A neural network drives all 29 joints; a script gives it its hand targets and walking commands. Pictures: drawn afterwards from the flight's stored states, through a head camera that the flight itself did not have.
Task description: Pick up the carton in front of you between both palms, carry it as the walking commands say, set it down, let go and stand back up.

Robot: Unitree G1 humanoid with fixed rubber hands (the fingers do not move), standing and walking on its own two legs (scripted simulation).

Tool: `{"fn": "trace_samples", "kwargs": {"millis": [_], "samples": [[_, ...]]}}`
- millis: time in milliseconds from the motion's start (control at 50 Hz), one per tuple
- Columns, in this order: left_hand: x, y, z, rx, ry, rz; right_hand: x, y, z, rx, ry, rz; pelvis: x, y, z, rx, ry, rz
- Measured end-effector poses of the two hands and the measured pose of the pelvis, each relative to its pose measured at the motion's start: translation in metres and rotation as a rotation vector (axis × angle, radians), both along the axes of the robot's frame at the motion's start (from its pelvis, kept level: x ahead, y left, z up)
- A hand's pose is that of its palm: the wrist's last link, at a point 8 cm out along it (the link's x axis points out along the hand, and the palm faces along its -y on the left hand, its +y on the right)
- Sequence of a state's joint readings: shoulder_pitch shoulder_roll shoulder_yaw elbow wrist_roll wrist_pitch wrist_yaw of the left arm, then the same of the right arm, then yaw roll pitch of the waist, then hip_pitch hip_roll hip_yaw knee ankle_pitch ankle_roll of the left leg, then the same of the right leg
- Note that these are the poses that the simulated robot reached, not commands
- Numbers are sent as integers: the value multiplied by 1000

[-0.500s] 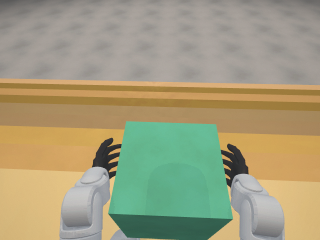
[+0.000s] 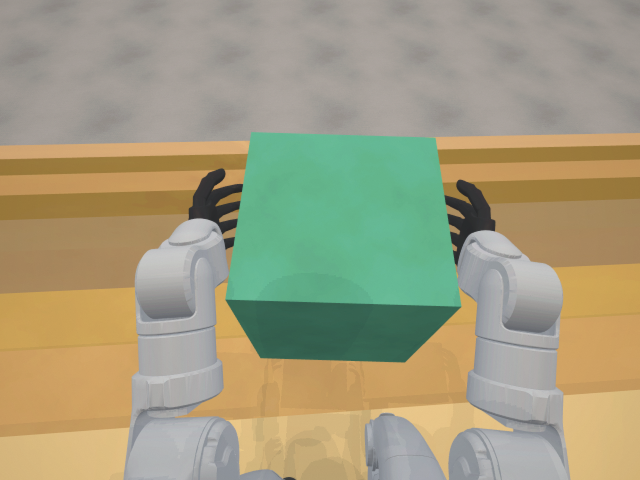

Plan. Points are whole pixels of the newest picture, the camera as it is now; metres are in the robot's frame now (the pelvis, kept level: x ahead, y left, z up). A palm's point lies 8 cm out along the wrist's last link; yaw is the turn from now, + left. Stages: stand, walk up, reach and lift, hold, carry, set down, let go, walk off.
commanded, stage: carry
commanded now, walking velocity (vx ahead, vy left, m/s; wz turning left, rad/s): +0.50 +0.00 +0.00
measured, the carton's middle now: (337, 261) +0.36 -0.01 +0.03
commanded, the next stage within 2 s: none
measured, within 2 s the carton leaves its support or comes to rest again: neither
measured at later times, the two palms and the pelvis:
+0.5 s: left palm (220, 82) +0.66 +0.16 +0.08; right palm (403, 87) +0.67 -0.13 +0.07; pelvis +0.32 -0.02 -0.03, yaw +0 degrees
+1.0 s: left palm (255, 79) +1.02 +0.16 -0.15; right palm (369, 80) +1.02 -0.14 -0.15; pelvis +0.68 +0.02 -0.25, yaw +1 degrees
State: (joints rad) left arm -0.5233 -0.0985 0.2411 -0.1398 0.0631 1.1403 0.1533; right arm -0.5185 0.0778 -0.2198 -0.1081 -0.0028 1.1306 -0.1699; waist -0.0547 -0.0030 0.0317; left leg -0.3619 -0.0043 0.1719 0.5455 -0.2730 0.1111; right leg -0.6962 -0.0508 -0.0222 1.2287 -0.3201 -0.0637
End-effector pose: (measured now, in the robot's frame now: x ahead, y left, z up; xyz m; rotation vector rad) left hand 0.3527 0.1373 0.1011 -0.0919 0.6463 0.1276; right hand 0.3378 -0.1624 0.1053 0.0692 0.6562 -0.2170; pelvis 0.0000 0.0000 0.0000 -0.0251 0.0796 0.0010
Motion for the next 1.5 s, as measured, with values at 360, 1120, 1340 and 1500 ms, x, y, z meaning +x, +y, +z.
{"fn": "trace_samples", "kwargs": {"millis": [360,1120,1340,1500], "samples": [[201,27,-26,21,46,156,246,29,-34,44,43,148,230,-30,-17,26,7,26],[728,59,-312,5,16,144,775,60,-312,27,14,147,767,7,-289,11,-39,6],[910,75,-360,22,-38,97,933,75,-379,51,-43,97,939,35,-349,-2,-27,-4],[1052,47,-425,34,-37,-56,1036,48,-439,26,-37,-30,1064,63,-419,37,-30,12]]}}
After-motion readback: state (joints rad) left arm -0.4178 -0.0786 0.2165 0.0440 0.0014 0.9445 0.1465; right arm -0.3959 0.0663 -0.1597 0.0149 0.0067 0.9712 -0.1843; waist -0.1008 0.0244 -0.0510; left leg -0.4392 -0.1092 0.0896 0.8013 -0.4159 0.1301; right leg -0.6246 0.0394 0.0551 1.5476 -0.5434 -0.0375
